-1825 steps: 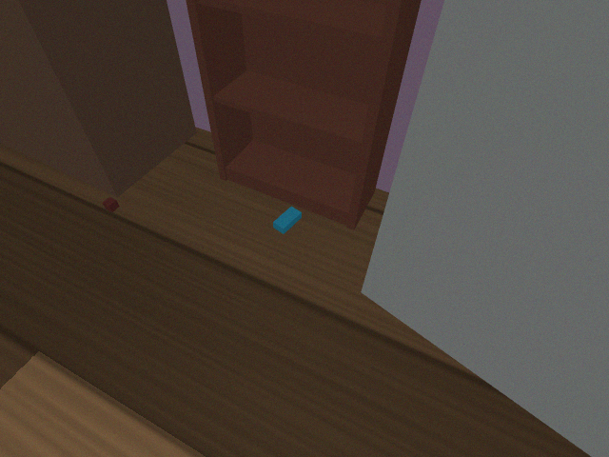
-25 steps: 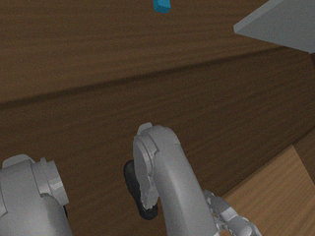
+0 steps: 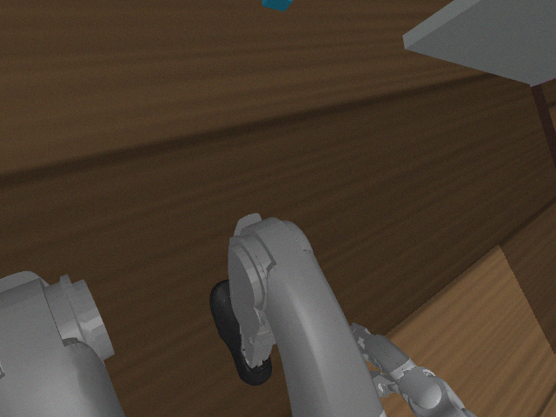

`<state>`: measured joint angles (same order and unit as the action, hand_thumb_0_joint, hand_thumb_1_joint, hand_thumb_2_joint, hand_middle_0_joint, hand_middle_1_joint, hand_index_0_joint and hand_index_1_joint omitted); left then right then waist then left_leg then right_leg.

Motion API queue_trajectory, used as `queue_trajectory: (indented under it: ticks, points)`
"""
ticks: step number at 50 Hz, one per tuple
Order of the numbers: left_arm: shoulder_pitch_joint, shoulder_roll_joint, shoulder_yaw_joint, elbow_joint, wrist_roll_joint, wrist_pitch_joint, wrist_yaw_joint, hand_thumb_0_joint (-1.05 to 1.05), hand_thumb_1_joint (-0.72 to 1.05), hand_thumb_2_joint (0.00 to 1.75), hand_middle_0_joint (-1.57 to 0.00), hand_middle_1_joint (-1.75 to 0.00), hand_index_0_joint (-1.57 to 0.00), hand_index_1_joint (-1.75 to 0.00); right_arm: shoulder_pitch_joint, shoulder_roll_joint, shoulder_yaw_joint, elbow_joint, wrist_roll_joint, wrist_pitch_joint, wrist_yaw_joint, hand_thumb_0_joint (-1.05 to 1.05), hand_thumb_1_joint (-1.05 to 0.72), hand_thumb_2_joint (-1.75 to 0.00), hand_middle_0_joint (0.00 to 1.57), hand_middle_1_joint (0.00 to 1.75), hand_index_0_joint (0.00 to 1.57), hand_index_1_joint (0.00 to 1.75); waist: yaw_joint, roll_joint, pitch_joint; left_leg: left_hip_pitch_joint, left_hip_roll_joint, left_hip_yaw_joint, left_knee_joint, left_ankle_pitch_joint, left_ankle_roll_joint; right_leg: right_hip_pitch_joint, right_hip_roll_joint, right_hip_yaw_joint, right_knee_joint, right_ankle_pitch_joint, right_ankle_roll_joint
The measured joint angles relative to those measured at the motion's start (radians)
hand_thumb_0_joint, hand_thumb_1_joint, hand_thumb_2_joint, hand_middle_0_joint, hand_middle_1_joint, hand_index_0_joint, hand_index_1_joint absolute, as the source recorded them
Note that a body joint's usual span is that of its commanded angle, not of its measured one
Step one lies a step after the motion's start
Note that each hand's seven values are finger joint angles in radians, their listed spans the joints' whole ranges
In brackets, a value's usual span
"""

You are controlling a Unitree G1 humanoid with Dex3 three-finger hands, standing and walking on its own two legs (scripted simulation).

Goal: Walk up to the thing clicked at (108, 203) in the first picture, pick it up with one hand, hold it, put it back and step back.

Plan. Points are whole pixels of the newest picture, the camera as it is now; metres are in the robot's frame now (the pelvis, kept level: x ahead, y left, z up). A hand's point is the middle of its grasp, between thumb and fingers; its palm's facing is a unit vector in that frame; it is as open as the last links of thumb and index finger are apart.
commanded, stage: rest palm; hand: left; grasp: from above
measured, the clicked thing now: out of the picture +0.44 +0.38 -0.28
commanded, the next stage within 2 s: close in 0.70 s
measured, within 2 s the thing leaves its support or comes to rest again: neither
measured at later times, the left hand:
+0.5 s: hand out of the picture +0.42 +0.36 -0.25, palm faces -0.43 -0.16 -0.89, open 12.7 cm
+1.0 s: hand out of the picture +0.41 +0.36 -0.25, palm faces -0.43 -0.17 -0.88, open 11.8 cm
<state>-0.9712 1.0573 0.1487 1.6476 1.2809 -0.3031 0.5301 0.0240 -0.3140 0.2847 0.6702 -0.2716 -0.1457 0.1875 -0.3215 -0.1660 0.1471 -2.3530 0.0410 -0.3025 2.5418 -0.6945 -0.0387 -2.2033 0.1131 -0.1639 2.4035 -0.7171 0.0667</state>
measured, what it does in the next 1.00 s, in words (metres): stands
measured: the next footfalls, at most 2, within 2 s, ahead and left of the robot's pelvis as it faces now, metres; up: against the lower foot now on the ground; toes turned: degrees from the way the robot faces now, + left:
none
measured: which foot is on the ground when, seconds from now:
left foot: down 0.00-1.00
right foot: down 0.00-1.00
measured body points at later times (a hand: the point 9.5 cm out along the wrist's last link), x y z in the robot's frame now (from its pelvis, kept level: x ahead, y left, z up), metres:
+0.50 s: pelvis +0.00 +0.00 +0.00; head +0.26 +0.15 +0.33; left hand +0.44 +0.37 -0.20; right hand +0.09 -0.25 -0.07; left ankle +0.07 +0.14 -0.27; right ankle +0.10 -0.12 -0.27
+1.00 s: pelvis +0.00 +0.00 +0.00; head +0.26 +0.15 +0.33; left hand +0.43 +0.37 -0.20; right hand +0.09 -0.25 -0.06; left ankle +0.07 +0.14 -0.27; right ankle +0.10 -0.12 -0.27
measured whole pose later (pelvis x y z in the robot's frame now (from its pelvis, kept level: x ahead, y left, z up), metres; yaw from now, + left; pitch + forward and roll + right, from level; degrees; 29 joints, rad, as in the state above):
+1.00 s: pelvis +0.00 +0.00 +0.00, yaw -1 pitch +25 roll -14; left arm -0.98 1.08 0.13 1.68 1.28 -0.30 0.58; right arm 0.02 -0.33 0.33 0.67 -0.29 -0.18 0.20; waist -0.33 -0.19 0.17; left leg -2.35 0.04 -0.32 2.56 -0.69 -0.04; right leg -2.20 0.12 -0.18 2.40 -0.70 0.07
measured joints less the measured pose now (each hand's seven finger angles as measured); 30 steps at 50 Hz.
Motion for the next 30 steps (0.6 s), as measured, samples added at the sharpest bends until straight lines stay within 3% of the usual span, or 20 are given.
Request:
queue_trajectory:
  ticks: [14,20,30]
  points:
    - [-0.021,-0.003,-0.028,0.031,0.03,0.006,0.061,0.0,-0.24,0.74,-0.35,-0.69,-0.33,-0.71,-0.012,0.003,0.02,0.008,-0.011,-0.016,0.008,0.0,-0.9,-0.9,0.2,0.3,0.2,0.3,-0.005,-0.017,0.0,-0.002,0.0,-0.012,0.013,-0.001,0.004,0.004,0.005,-0.009,0.0,0.004,0.002]
    - [-0.026,-0.001,-0.032,0.051,0.024,0.027,0.075,0.0,-0.25,0.74,-0.34,-0.72,-0.32,-0.73,-0.005,0.004,0.032,0.005,-0.013,-0.028,0.017,0.0,-0.9,-0.9,0.2,0.3,0.2,0.3,-0.015,-0.016,0.004,-0.006,0.001,-0.014,0.018,0.0,0.008,0.003,0.007,-0.01,0.001,0.006,0.003]
    - [-0.011,0.008,-0.012,0.043,-0.004,0.044,0.055,0.0,-0.25,0.75,-0.33,-0.74,-0.32,-0.75,0.01,-0.004,0.036,-0.003,-0.014,-0.042,0.023,0.0,-0.9,-0.9,0.2,0.3,0.2,0.3,-0.018,-0.01,0.017,-0.007,0.002,-0.015,0.018,0.0,0.007,0.0,0.008,-0.011,0.001,0.009,0.006]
